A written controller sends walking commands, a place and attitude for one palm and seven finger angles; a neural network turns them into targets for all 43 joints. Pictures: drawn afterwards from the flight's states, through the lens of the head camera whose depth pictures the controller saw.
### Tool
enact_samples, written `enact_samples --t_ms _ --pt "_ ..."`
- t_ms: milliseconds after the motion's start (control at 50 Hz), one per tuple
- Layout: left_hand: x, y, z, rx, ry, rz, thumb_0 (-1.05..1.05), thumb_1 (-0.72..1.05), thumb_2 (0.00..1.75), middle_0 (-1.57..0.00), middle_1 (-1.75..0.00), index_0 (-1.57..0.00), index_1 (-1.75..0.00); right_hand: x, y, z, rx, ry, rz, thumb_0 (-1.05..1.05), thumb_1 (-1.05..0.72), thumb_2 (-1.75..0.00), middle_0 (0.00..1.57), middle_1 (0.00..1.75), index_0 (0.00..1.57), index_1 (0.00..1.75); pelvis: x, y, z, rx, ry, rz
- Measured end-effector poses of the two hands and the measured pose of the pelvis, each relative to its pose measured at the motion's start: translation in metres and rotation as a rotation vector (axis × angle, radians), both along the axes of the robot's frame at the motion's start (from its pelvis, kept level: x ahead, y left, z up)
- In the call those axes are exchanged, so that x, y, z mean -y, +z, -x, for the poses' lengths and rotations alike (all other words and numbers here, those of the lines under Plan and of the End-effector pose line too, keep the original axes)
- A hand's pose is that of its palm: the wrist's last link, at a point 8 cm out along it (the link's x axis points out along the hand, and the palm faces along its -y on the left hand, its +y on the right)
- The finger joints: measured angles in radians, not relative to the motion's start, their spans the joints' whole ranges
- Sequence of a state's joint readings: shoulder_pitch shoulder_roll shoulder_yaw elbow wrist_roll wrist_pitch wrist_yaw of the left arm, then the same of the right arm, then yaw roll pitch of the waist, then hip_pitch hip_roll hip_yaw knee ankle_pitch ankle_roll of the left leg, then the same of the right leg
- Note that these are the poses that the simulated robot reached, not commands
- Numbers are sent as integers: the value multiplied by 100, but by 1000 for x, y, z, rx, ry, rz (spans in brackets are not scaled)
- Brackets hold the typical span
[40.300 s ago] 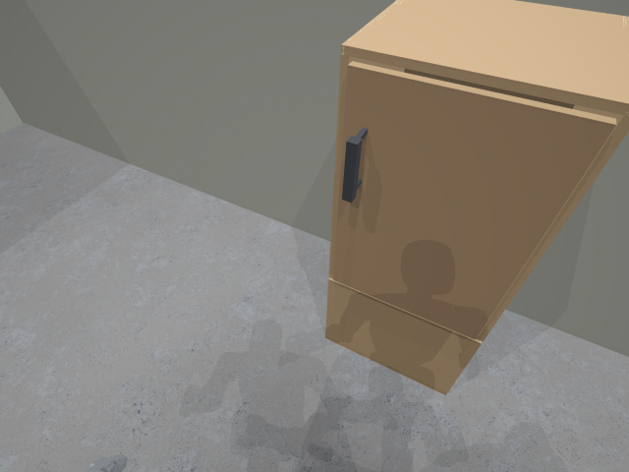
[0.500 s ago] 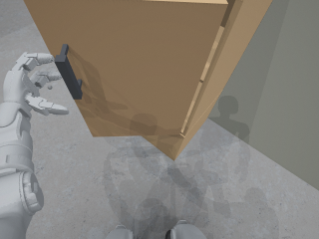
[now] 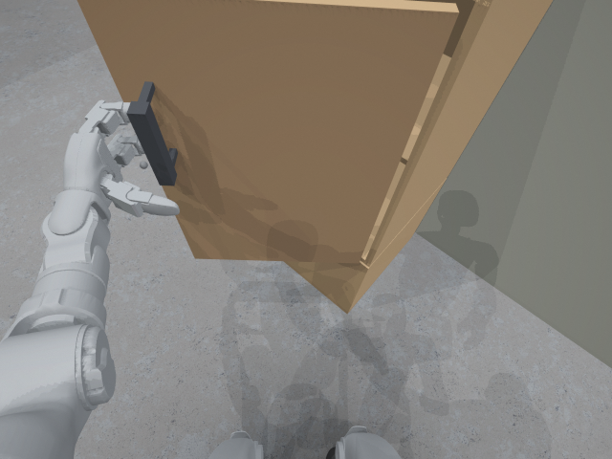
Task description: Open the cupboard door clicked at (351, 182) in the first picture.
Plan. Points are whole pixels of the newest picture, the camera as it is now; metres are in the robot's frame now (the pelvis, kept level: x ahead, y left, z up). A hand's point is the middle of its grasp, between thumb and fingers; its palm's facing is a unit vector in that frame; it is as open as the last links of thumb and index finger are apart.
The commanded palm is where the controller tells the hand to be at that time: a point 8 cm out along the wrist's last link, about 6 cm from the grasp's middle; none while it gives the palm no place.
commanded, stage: slide the fingers in behind the handle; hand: left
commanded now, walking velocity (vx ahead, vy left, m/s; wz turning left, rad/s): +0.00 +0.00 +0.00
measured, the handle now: (158, 136) +0.52 +0.19 +0.09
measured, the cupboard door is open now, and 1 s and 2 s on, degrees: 41 40 52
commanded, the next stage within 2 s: close the thumb around the handle in 0.68 s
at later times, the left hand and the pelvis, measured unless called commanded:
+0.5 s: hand (169, 162) +0.47 +0.17 +0.09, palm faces +0.00 -1.00 -0.01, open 13.9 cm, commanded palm +0.45 +0.22 +0.09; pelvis +0.00 -0.01 +0.00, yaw -1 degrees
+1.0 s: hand (169, 164) +0.47 +0.17 +0.09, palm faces +0.00 -1.00 -0.01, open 12.7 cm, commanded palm +0.44 +0.22 +0.09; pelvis +0.00 -0.01 +0.00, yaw -1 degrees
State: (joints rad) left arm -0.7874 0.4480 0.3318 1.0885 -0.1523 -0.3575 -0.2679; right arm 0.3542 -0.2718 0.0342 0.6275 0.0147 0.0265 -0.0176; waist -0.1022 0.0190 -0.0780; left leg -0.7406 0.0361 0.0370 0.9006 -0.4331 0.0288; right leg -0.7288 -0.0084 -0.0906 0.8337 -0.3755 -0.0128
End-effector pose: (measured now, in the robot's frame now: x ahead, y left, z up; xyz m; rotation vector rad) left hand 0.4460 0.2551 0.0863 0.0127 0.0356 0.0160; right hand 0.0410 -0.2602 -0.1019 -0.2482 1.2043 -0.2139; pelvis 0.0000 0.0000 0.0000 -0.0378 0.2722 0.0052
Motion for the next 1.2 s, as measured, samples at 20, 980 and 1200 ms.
enact_samples --t_ms 20,980,1200 --pt "1 0 0 0 -3 0 -2 -50 30 -30 -120 -28 -122 1 -1 2 -8 -2 -1 0 -91 -90 21 30 21 29 0 0 0 -1 0 -1" --pt "33 1 -1 7 -19 5 -2 -33 38 -32 -122 -31 -121 11 2 18 -2 -56 -5 0 -91 -90 21 30 20 29 9 3 1 12 -22 -13" --pt "28 1 4 -5 -13 17 -1 20 61 -35 -128 -35 -127 5 2 14 9 -52 -15 0 -91 -90 21 30 20 29 6 4 1 22 -23 -13"
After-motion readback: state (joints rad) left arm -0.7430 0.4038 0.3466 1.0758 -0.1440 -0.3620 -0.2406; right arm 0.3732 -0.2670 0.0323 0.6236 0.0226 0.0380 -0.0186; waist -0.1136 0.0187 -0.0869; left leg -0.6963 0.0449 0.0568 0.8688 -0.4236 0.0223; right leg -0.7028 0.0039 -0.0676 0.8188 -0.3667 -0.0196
